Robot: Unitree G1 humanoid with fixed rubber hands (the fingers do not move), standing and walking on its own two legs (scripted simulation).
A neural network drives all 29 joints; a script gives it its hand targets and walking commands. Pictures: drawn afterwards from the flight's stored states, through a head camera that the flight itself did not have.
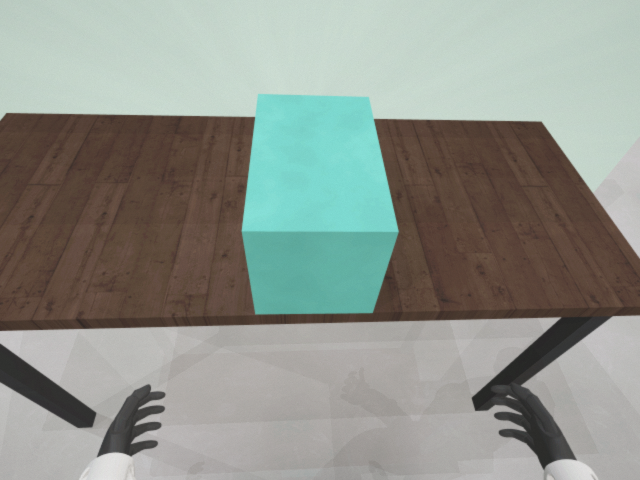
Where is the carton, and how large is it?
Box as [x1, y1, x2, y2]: [242, 94, 398, 313]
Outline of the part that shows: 258,94 242,224 242,236 255,313 372,312 398,231 368,97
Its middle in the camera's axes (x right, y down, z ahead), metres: -0.01 -0.06 +0.62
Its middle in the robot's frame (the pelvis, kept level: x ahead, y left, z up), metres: +0.51 +0.01 +0.03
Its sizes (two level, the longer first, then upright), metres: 0.297 0.184 0.198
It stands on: a table, 0.71 m high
